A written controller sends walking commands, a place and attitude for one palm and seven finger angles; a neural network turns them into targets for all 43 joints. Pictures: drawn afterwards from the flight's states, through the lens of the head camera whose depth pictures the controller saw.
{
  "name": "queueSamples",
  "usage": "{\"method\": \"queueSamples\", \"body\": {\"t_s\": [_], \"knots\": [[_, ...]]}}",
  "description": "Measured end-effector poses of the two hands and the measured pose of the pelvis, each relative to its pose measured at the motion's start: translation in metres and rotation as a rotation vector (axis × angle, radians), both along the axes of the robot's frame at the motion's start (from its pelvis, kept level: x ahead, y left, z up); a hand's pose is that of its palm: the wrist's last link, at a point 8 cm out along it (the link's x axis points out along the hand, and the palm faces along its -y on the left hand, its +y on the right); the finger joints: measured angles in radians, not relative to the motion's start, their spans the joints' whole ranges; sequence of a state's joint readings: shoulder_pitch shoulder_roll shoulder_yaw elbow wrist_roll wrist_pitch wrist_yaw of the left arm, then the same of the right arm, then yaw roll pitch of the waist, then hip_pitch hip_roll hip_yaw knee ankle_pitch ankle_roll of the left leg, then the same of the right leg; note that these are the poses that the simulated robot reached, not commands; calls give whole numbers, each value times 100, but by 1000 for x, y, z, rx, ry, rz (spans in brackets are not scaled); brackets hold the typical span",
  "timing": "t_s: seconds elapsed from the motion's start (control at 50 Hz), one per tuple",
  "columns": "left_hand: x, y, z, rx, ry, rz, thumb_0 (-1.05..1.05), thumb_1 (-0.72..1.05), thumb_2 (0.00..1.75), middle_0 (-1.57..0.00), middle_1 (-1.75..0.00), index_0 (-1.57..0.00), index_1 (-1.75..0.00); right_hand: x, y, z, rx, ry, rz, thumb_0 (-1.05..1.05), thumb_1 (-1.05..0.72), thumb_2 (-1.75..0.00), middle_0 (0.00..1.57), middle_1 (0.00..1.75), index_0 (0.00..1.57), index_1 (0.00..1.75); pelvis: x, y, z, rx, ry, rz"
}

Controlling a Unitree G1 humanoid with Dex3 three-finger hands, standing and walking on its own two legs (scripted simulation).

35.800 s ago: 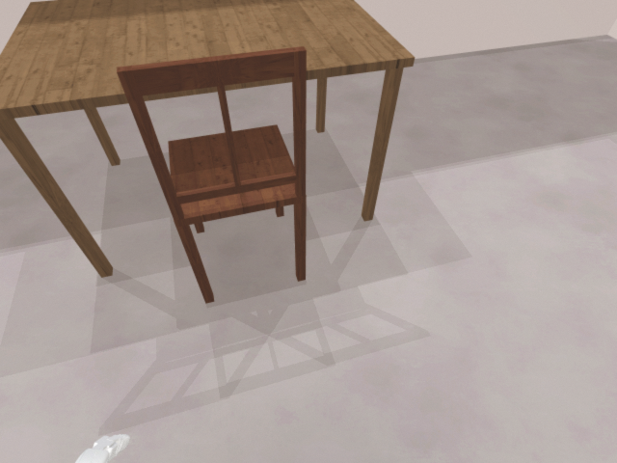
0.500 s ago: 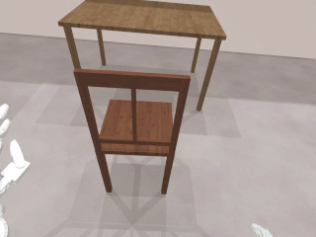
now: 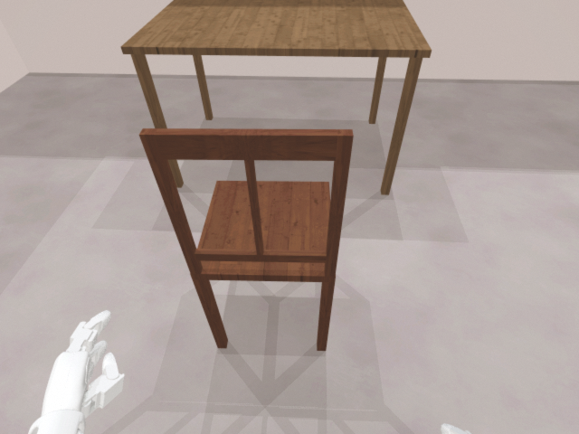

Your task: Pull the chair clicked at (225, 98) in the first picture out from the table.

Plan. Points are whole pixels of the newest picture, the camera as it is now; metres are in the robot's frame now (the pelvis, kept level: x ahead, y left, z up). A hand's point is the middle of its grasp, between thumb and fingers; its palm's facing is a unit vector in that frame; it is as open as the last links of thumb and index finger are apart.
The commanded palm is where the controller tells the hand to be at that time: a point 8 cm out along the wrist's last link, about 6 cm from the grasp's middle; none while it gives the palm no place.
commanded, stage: let the arm hang, fingers relaxed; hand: left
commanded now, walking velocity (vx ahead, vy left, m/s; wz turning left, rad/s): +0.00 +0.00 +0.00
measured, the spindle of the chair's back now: (255, 210) +0.59 +0.11 -0.06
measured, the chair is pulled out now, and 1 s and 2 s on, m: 0.64 0.64 0.64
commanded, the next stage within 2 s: look to check the result in 0.98 s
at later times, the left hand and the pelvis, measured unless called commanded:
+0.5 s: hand out of the picture +0.01 +0.19 -0.15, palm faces +0.01 -0.96 -0.27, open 7.3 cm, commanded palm none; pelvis -0.01 +0.00 +0.02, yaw -1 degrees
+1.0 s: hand out of the picture -0.03 +0.14 -0.16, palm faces +0.01 -0.99 -0.15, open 7.4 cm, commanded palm none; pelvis -0.02 -0.01 +0.02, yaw -1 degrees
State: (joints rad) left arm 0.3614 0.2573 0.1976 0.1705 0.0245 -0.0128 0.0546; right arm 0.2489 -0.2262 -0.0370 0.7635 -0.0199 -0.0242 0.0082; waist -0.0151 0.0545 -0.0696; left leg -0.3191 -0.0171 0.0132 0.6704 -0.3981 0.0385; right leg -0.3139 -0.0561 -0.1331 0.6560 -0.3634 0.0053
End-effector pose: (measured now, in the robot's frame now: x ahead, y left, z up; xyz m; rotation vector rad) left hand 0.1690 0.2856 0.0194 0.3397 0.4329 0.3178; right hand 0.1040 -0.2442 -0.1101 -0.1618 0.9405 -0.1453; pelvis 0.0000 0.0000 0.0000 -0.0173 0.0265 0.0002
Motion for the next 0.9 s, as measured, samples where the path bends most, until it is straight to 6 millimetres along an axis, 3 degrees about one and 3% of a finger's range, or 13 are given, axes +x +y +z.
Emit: {"method": "queueSamples", "body": {"t_s": [0.04,0.08,0.12,0.14,0.28,0.4,0.48,0.68,0.9], "knots": [[-18,-27,-64,-134,254,-4,1,90,90,-19,-30,-19,-30,-7,-1,-3,-13,48,-1,1,-90,-90,20,30,20,30,0,0,-1,11,-7,-11],[-46,-61,-111,-248,468,-36,1,91,90,-19,-30,-19,-30,-17,0,-2,-24,97,-7,1,-90,-90,20,30,20,30,0,-3,1,13,-14,-17],[-79,-94,-140,-348,629,-69,1,91,90,-19,-30,-19,-30,-30,1,2,-36,151,-17,1,-90,-90,20,30,20,30,-1,-5,4,14,-18,-18],[-85,-100,-145,-401,626,-25,-1,94,90,-20,-30,-20,-30,-37,1,4,-44,182,-17,1,-90,-90,20,30,20,30,-2,-7,6,11,-18,-9],[-108,-77,-146,-332,714,-4,-6,98,90,-21,-30,-21,-30,-81,3,1,-41,340,-37,1,-91,-90,20,30,20,30,-6,-10,14,-2,-32,3],[-139,-51,-135,-250,814,50,-2,93,90,-20,-30,-20,-30,-106,13,-12,17,389,-64,1,-91,-90,20,30,20,30,-9,-5,17,3,-51,-4],[-157,-44,-131,-229,853,81,-1,92,90,-20,-30,-20,-30,-120,20,-18,48,423,-62,1,-91,-90,20,30,20,30,-11,-5,18,9,-58,-8],[-190,-67,-138,-282,932,84,0,91,90,-20,-30,-20,-30,-140,30,-20,79,469,-69,1,-91,-90,20,30,20,30,-16,-7,20,14,-59,-18],[-201,-96,-148,-352,965,65,1,91,90,-20,-30,-20,-30,-147,30,-16,70,481,-91,1,-91,-90,20,30,20,30,-15,-10,20,14,-60,-23]]}}
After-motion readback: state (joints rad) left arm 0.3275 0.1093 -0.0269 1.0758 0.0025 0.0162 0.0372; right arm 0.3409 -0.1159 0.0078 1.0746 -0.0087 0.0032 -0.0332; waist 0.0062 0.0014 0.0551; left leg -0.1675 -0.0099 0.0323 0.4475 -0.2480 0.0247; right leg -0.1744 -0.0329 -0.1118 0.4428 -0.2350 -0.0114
